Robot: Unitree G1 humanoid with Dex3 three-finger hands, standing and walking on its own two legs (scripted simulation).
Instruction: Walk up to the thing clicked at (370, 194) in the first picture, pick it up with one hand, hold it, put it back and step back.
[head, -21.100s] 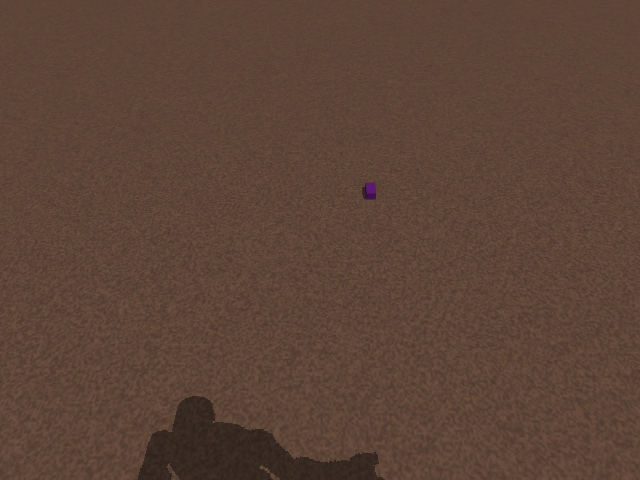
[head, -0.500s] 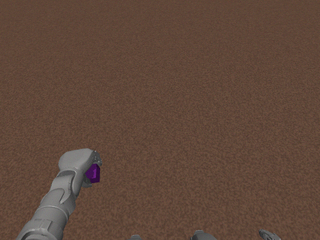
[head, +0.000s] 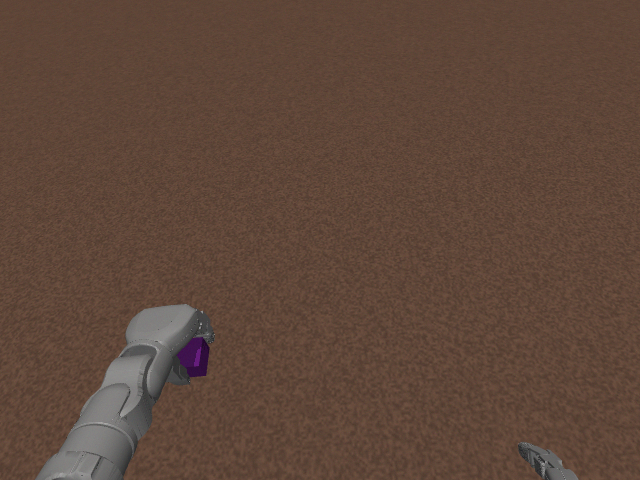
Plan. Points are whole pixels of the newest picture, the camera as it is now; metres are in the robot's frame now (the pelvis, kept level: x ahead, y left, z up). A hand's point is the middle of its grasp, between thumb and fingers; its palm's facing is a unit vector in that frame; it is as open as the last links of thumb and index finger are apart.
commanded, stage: hold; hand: left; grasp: from above
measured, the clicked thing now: (179, 358) +0.32 +0.23 -0.08
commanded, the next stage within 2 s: crouch in 1.50 s
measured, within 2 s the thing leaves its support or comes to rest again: neither
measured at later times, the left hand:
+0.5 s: hand (173, 361) +0.29 +0.22 -0.03, palm faces -0.45 -0.05 -0.89, open 7.3 cm
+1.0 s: hand (174, 360) +0.29 +0.21 -0.01, palm faces -0.44 -0.05 -0.90, open 7.2 cm
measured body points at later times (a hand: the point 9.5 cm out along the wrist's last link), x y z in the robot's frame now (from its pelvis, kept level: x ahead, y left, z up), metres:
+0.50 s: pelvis +0.00 +0.00 +0.01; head +0.01 -0.02 +0.46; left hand +0.31 +0.22 +0.03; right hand +0.14 -0.26 -0.10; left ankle +0.01 +0.12 -0.72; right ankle +0.01 -0.13 -0.72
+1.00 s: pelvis -0.01 -0.01 +0.02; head +0.00 -0.03 +0.47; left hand +0.31 +0.21 +0.04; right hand +0.15 -0.26 -0.10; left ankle +0.01 +0.12 -0.72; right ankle +0.01 -0.13 -0.72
